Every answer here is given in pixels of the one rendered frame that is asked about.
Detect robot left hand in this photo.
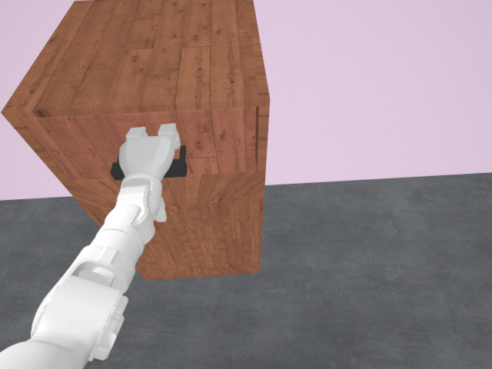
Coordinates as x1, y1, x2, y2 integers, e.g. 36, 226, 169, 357
119, 123, 181, 222

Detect handle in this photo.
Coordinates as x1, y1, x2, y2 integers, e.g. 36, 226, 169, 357
110, 145, 187, 181

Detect drawer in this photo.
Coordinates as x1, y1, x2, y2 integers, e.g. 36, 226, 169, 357
23, 107, 256, 181

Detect cabinet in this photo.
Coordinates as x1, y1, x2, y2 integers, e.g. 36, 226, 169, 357
1, 0, 270, 281

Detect left robot upper arm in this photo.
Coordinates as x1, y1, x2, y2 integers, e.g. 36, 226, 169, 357
0, 275, 128, 369

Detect left robot forearm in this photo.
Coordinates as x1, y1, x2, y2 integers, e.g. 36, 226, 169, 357
31, 173, 162, 338

